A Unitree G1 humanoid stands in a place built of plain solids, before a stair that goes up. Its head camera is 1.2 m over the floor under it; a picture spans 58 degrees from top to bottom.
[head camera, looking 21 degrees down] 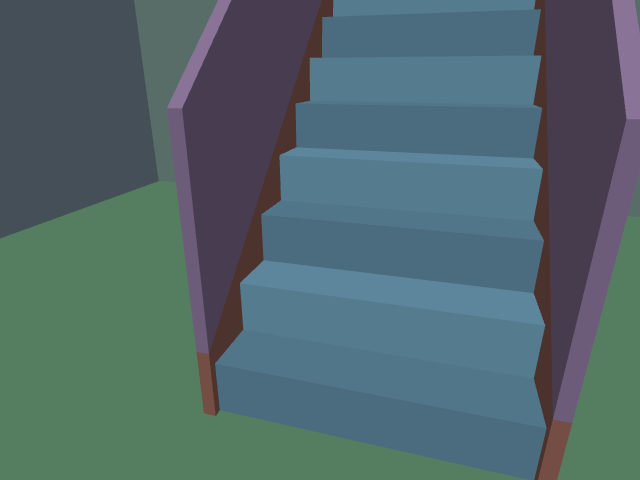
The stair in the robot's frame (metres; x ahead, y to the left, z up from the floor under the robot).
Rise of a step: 0.21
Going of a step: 0.23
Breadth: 1.11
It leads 16 degrees to the right of straight ahead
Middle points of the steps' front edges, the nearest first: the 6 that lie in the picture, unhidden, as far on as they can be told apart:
1.16 -0.15 0.22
1.38 -0.21 0.43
1.61 -0.28 0.64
1.83 -0.34 0.85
2.06 -0.41 1.07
2.28 -0.47 1.28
